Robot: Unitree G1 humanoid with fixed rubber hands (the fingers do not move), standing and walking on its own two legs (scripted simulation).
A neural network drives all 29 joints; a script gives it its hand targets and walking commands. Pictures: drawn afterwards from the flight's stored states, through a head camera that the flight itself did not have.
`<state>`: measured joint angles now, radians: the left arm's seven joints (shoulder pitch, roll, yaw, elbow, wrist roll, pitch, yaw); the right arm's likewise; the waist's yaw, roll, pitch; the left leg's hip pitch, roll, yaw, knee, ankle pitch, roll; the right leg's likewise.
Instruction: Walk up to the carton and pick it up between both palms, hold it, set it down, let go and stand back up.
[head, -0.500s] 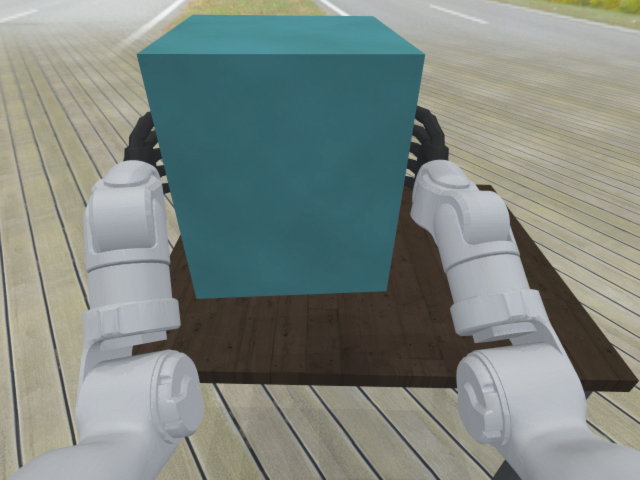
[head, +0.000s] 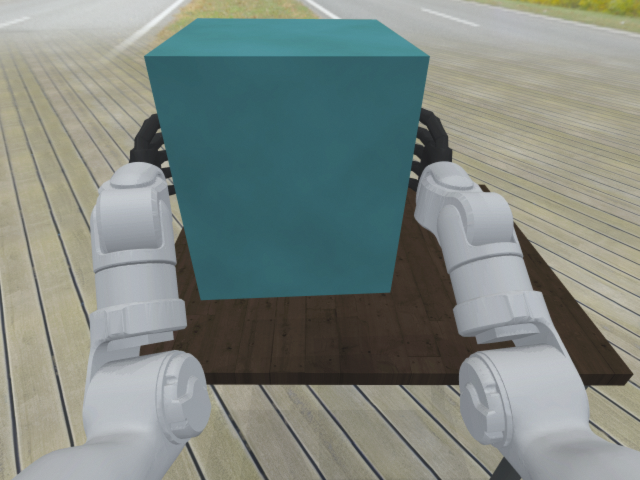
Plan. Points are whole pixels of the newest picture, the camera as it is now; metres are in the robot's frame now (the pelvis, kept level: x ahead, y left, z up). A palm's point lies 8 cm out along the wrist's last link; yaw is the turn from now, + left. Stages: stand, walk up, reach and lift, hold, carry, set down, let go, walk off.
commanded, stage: hold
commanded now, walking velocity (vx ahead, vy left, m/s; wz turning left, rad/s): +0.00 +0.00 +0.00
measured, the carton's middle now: (292, 153) +0.44 +0.02 +0.28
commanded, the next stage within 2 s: none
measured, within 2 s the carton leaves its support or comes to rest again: neither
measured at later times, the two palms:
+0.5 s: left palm (149, 178) +0.37 +0.18 +0.28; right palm (427, 173) +0.37 -0.14 +0.28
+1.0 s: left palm (142, 179) +0.36 +0.19 +0.28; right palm (425, 170) +0.37 -0.13 +0.29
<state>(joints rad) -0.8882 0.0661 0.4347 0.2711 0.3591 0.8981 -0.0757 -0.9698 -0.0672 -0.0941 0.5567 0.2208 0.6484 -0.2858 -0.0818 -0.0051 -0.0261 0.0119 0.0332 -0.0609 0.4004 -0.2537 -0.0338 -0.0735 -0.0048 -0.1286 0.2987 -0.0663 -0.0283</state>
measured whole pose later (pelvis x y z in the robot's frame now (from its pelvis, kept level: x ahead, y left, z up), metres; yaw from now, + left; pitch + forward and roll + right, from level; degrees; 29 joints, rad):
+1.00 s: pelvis +0.00 +0.00 +0.00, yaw +1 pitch -9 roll -1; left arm -0.90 0.08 0.43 0.29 0.35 0.89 -0.07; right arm -0.99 -0.06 -0.11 0.58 0.20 0.64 -0.28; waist -0.08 -0.01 -0.03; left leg 0.01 0.03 -0.07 0.41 -0.25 -0.04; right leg -0.07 0.00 -0.14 0.30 -0.07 -0.03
